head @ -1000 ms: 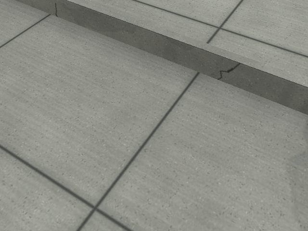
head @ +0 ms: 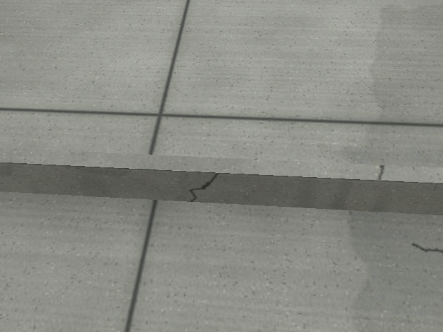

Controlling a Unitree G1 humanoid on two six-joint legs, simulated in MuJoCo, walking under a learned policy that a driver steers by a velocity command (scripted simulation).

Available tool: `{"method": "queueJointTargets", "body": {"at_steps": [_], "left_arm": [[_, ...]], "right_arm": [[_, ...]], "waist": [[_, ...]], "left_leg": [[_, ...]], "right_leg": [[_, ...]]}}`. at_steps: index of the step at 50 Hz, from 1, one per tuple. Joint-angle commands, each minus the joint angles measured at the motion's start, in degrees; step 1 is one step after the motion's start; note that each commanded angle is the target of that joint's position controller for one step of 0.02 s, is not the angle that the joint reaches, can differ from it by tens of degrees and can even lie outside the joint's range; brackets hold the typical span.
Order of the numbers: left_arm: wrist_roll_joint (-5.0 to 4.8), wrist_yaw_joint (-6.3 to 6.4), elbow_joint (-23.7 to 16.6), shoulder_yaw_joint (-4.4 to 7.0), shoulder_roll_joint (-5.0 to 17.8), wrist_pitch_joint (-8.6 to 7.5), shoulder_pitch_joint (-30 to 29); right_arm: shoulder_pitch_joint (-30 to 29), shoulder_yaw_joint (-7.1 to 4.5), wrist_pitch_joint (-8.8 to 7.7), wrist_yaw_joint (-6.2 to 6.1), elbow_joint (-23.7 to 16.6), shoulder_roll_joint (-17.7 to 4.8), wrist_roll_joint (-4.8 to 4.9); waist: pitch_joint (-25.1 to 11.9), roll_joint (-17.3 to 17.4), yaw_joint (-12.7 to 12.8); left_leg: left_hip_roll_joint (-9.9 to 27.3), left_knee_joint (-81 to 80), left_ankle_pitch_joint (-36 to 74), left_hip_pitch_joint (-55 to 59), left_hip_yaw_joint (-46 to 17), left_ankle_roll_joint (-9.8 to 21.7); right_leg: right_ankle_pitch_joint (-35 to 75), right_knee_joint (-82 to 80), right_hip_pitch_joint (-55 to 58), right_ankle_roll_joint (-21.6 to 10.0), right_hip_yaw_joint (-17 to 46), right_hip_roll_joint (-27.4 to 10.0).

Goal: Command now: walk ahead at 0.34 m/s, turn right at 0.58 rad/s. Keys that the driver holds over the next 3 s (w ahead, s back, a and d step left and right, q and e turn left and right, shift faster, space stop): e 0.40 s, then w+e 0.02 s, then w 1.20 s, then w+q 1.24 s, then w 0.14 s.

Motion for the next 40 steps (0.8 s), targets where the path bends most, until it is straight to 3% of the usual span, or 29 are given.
{"method": "queueJointTargets", "body": {"at_steps": [1, 3, 5, 6, 7, 8, 9, 10, 11, 13, 16, 20, 23, 26, 27, 28, 29, 30, 31, 32, 33, 35, 37, 40], "left_arm": [[0.35, 0.76, -2.51, 2.21, 9.44, 0.15, 3.39], [0.75, 1.21, -3.44, 2.28, 9.64, 0.57, 1.68], [0.48, 1.29, -4.91, 2.52, 10.6, 0.21, -2.43], [-0.45, 0.88, -5.87, 2.19, 9.45, -0.38, -3.83], [-1.26, 1.05, -8.11, 0.81, 4.27, -0.67, -1.23], [-1.89, 1.79, -8.62, 1.3, 5.44, 0.36, 7.97], [0.38, 2.19, -5.27, 1.65, 8.73, 1.87, 7.78], [1.16, 1.46, -5.56, 1.88, 8.99, 2.56, 2.59], [1.2, 0.81, -6.01, 1.82, 7.88, 3.26, 0.73], [1.74, -0.54, -6.5, 1.55, 6.57, 5.01, -0.29], [1.14, -1.02, -7.63, 1.33, 5.92, 5.85, -1.74], [1.5, -1.82, -10.1, 0.65, 5.14, 6.7, -7.17], [1.77, -3.12, -11.71, -0.08, 4.71, 6.47, -9.88], [1.62, -3.44, -11.33, -0.44, 4.91, 5.38, -9.04], [1.57, -3.36, -10.23, -0.8, 3.94, 4.74, -6.62], [1.53, -3.09, -8.07, -0.96, 3.5, 3.96, -2.62], [1.76, -2.52, -5.86, -0.75, 4.8, 3.19, 2.16], [2.4, -1.76, -7.13, -0.03, 10.13, 2.72, 3.72], [2.31, -0.41, -7.84, 1.46, 14.37, 2.71, 1.36], [1.97, 0.29, -7.44, 0.67, 11.48, 2.5, -1.75], [1.34, 0.22, -7.4, -0.06, 9.45, 1.74, -4.47], [0.69, 0.2, -7.28, -0.58, 7.46, -0.08, -5.59], [0.4, -0.17, -5.72, -0.81, 6.54, -1.27, -2.93], [0.52, -0.33, -3.62, -0.48, 6.73, -1.74, 0.46]], "right_arm": [[-5.61, -0.4, -1.45, -0.29, -5.43, -3.78, 0.63], [-2.95, -0.65, -1.98, -0.72, -5.06, -5.23, 0.79], [5.27, -1.44, -2.77, -1.64, -2.8, -7.67, 0.7], [11.67, -1.9, -3.81, -2.28, -1.77, -9.56, 0.1], [17.2, -2.43, -3.96, -3.07, -2.25, -13.69, -0.55], [14.58, -3.37, -2.56, -2.69, -3.15, -15.63, 1.05], [10.89, -2.51, -1.56, -2.37, -4.62, -10.18, 1.76], [8.07, -1.11, -1.28, -2.5, -5.14, -5.56, 1.88], [5.56, -0.51, -0.77, -2.68, -5.22, -4.13, 1.4], [4.62, -0.86, -0.51, -3.14, -4.63, -5.69, 1.1], [5.3, -1.44, -0.79, -2.9, -4.17, -6.71, 0.75], [5.23, -1.98, 0.06, -2.82, -3.95, -7.37, 0.65], [6.21, -2.95, 0.56, -1.92, -3.67, -9.69, 0.54], [7.58, -3.67, 1.31, -0.99, -2.94, -11.35, 0.5], [7.25, -3.75, 1.71, -0.69, -2.63, -11.24, 0.88], [6.93, -3.47, 2.07, -0.46, -2.42, -9.63, 0.93], [6.13, -2.44, 2.09, 0.0, -2.91, -5.64, 0.64], [5.77, -0.43, 1.75, 0.9, -5.57, 1.39, 0.76], [1.6, -2.26, 1.81, 0.64, -6.59, -5.76, -0.08], [0.92, -3.14, 1.5, 1.17, -6.53, -8.1, 0.79], [3.9, -3.22, 0.98, 1.73, -4.98, -7.95, 1.0], [8.19, -3.58, 0.67, 1.93, -1.42, -8.09, -0.13], [7.33, -3.36, 0.7, 2.06, -1.22, -6.38, -0.04], [2.66, -2.94, 0.79, 2.09, -2.25, -4.99, 0.2]], "waist": [[-1.95, -6.33, 0.86], [-3.04, -7.4, -0.61], [-5.37, -7.35, -5.02], [-9.04, -4.48, -8.4], [-17.62, 5.35, -8.38], [-26.46, 16.31, -3.33], [-21.78, 5.1, -2.6], [-14.09, 1.51, -3.2], [-9.95, 1.46, -2.23], [-5.94, 6.35, -1.77], [-7.25, 5.36, -1.31], [-6.24, 6.39, -2.29], [-6.39, 8.28, -3.6], [-5.43, 6.63, -3.54], [-4.66, 4.92, -1.92], [-3.65, 2.41, -0.14], [-1.86, -6.01, 1.72], [-2.09, -19.93, 1.73], [5.64, -13.11, 2.5], [8.06, -10.51, -0.08], [7.13, -11.1, -2.74], [2.77, -9.41, -3.86], [0.74, -7.1, -3.44], [2.13, -7.31, -1.66]], "left_leg": [[-5.23, -5.06, 1.67, 3.58, 3.02, 0.72], [-6.88, -10.0, -0.04, 9.78, 1.56, 2.04], [-7.99, -17.37, 2.21, 21.46, 1.28, 4.01], [-2.79, -20.87, 11.55, 32.82, -1.82, 5.81], [14.46, -16.25, 35.21, 46.62, -14.6, 8.9], [25.2, -16.41, 47.5, 52.08, -31.21, 18.0], [21.88, -17.75, 37.21, 44.89, -27.77, 17.94], [17.18, -20.01, 29.63, 37.68, -19.19, 16.25], [13.68, -22.74, 23.05, 32.64, -13.63, 14.34], [10.02, -25.8, 19.96, 25.93, -6.3, 14.03], [10.53, -26.57, 20.1, 24.83, -2.24, 15.55], [11.18, -28.78, 5.19, 24.03, 1.12, 15.33], [11.16, -32.56, -18.45, 20.89, 0.93, 13.76], [11.73, -33.21, -27.08, 17.97, 0.54, 12.5], [10.68, -31.52, -29.37, 15.49, 2.06, 11.45], [8.27, -27.49, -32.15, 11.4, 4.53, 9.7], [3.77, -16.1, -32.16, 5.69, 9.84, 7.03], [-3.21, 2.88, -32.81, -6.55, 13.74, 3.45], [-3.26, 6.71, -24.05, -11.42, 5.5, 3.41], [-1.28, 7.4, -16.94, -9.46, 2.33, 3.53], [-1.31, 6.24, -12.52, -7.13, 2.24, 3.33], [-1.7, 8.61, -6.93, -2.87, 4.1, 2.76], [-1.64, 9.63, -4.84, -2.73, 4.37, 2.48], [-1.17, 6.22, -2.33, -5.29, 4.7, 1.75]], "right_leg": [[42.28, 3.91, 1.22, -4.26, 8.46, -12.93], [43.0, 7.92, 1.11, -2.02, 10.56, -12.54], [43.99, 15.88, -1.05, 0.88, 11.98, -10.41], [36.56, 26.02, -5.92, 2.59, 10.55, -7.32], [1.73, 42.5, -14.5, 4.04, 3.83, -2.74], [-25.61, 53.94, -22.59, 4.58, -1.06, 2.56], [-20.63, 57.52, -24.29, 4.76, -0.32, -2.62], [-17.1, 56.24, -24.64, 5.51, -1.31, -3.83], [-14.85, 54.2, -24.44, 6.36, -2.08, -5.45], [-11.5, 53.26, -22.59, 7.82, -3.96, -6.25], [-9.64, 50.93, -22.13, 8.27, -4.81, -6.27], [-6.65, 41.52, -22.21, 8.04, -6.53, -8.75], [-8.06, 31.27, -16.35, 6.33, -8.77, -8.86], [-10.68, 21.32, -8.87, 3.6, -11.6, -6.88], [-7.67, 15.03, -3.86, 2.3, -12.55, -6.21], [-6.83, 9.02, 2.55, 1.04, -12.58, -4.92], [-14.63, 0.14, 7.28, -0.11, -4.27, -9.44], [-33.08, -10.22, 10.73, -4.28, 22.96, -27.43], [-36.51, -15.48, 0.5, -8.65, 30.13, -30.92], [-30.76, -15.2, -1.52, -7.35, 24.08, -27.33], [-22.39, -14.85, -1.14, -5.26, 18.08, -23.85], [-7.24, -13.34, 2.05, -3.49, 8.89, -19.31], [0.71, -12.2, 4.28, -3.84, 5.64, -18.79], [3.62, -12.35, 5.92, -4.79, 4.08, -19.1]]}}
